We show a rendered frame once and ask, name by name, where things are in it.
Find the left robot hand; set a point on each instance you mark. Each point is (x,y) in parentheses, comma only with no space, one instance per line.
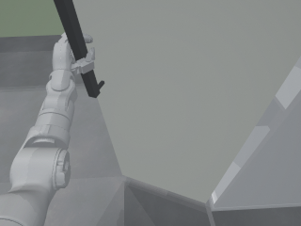
(63,58)

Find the robot left forearm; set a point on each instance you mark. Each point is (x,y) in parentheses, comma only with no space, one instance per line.
(52,128)

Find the handle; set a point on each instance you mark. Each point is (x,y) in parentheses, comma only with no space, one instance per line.
(70,22)

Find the left robot upper arm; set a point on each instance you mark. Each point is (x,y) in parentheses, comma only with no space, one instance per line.
(38,173)

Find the fridge door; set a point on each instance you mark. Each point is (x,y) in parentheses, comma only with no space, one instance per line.
(187,81)

